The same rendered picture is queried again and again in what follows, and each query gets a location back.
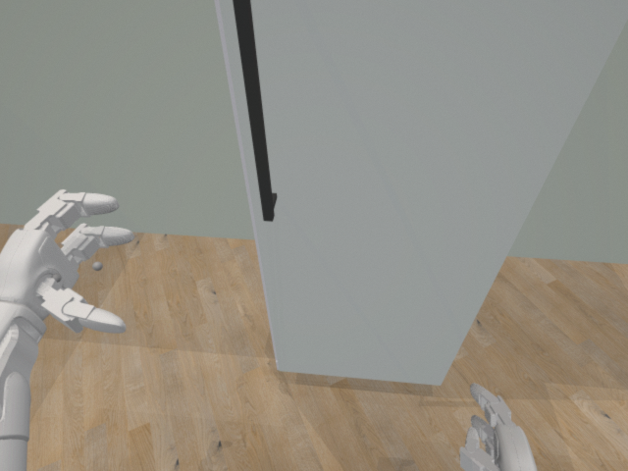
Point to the left robot hand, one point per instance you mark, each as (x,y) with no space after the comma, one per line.
(31,256)

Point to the fridge door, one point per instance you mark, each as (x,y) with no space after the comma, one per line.
(407,142)

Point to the right robot hand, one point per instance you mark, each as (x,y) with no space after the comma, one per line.
(507,447)

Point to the handle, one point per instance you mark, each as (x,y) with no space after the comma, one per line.
(246,41)

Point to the left robot forearm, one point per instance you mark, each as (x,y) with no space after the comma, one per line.
(21,330)

